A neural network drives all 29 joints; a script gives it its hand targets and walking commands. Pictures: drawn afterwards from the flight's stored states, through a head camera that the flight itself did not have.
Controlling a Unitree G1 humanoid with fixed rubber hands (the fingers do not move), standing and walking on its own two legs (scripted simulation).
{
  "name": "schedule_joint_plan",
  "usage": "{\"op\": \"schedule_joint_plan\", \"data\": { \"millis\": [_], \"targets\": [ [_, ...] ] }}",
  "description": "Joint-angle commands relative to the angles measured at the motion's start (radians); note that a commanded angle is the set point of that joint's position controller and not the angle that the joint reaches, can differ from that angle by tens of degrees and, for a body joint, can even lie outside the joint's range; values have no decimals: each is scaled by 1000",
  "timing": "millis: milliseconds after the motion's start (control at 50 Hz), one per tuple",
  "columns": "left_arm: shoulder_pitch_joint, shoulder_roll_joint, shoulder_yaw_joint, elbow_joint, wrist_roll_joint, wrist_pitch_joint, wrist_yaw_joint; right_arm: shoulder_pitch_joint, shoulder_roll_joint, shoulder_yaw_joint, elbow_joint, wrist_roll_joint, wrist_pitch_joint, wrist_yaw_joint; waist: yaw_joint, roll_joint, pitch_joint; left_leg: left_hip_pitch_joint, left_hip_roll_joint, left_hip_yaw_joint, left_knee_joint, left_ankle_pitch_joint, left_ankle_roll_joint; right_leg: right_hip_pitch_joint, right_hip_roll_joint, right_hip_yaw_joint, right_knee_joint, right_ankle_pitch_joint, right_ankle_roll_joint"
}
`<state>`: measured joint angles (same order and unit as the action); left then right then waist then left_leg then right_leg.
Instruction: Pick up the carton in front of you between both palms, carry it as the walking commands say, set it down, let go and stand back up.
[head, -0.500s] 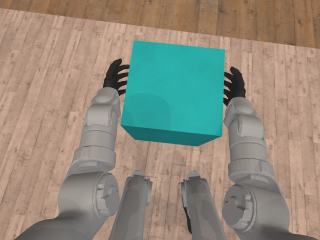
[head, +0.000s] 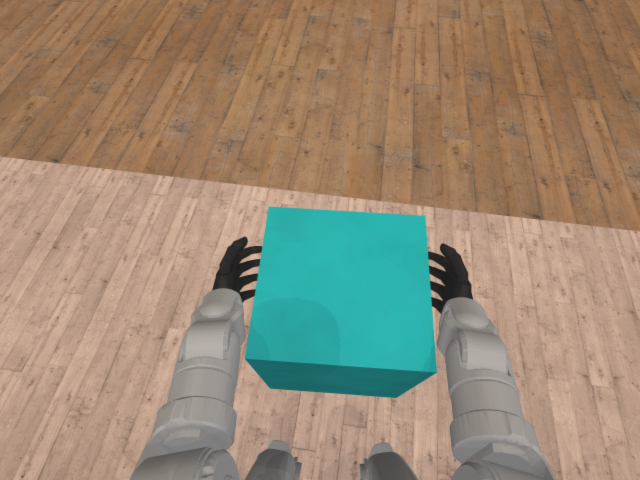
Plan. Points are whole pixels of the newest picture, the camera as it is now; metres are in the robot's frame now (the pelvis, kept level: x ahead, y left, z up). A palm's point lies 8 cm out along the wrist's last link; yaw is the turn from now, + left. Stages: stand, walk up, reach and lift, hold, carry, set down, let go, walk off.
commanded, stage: reach and lift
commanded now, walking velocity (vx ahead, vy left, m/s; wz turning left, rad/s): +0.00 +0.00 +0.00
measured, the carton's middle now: (338, 312) +0.37 +0.00 -0.10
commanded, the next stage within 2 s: hold in 1.42 s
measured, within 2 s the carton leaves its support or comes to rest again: neither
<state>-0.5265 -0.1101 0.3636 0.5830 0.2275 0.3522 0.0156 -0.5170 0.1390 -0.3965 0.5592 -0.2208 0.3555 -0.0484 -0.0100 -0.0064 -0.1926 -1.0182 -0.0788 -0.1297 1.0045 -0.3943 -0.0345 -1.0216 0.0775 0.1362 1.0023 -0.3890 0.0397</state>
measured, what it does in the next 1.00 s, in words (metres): rises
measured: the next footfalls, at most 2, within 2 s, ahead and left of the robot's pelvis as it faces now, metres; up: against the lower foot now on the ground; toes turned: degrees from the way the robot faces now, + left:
none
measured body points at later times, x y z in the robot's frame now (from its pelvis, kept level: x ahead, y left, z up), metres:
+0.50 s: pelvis +0.03 +0.00 +0.08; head +0.00 +0.00 +0.53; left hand +0.33 +0.15 +0.09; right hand +0.33 -0.15 +0.09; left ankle +0.04 +0.13 -0.66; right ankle +0.04 -0.13 -0.66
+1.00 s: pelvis +0.02 +0.00 +0.08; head +0.00 +0.00 +0.53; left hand +0.33 +0.15 +0.10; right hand +0.33 -0.15 +0.10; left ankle +0.04 +0.13 -0.66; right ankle +0.04 -0.13 -0.66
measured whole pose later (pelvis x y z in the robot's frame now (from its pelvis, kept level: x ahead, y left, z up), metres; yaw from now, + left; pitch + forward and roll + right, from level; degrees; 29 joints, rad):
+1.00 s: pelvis +0.02 +0.00 +0.08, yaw +0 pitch -4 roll +0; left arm -0.31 -0.16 0.28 0.35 0.30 0.63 -0.01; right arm -0.31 0.16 -0.29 0.36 -0.30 0.63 0.00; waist 0.00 0.00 0.00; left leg -0.15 -0.04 -0.14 0.42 -0.21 -0.02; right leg -0.15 0.04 0.14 0.42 -0.21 0.02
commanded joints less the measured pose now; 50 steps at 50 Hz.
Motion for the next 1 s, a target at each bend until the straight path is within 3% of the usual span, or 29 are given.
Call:
{"op": "schedule_joint_plan", "data": {
  "millis": [0, 200, 320, 500, 660, 980],
  "targets": [
    [-492, -1040, -578, 21, -142, -9, -241, -490, 1051, 614, 48, 141, -2, 255, 4, 10, -542, 436, -55, 79, -197, 286, 21, 434, 54, -80, -194, 283, -16],
    [-287, -1027, -642, -71, -163, 59, -243, -284, 1025, 685, -42, 160, 65, 260, 10, 3, -350, 702, -37, 58, -420, 430, 22, 707, 34, -64, -418, 433, -15],
    [-210, -1013, -707, -182, -194, 138, -245, -202, 1012, 738, -141, 191, 143, 269, 9, 4, -232, 850, -23, 52, -546, 461, 17, 850, 27, -64, -542, 454, -15],
    [-230, -982, -604, -160, -152, 232, -265, -227, 973, 632, -114, 147, 233, 295, 13, 6, 22, 843, -16, 68, -637, 215, 27, 854, 14, -70, -634, 215, -27],
    [-365, -1023, -616, -171, -165, 226, -280, -367, 1009, 646, -128, 159, 227, 311, 13, 5, -56, 868, -12, 75, -621, 189, 29, 887, 13, -78, -616, 189, -30],
    [-273, -1001, -639, -239, -171, 257, -268, -282, 973, 670, -199, 168, 256, 304, 12, 9, -77, 947, -19, 72, -654, 336, 20, 955, 24, -81, -647, 333, -21]
  ]
}}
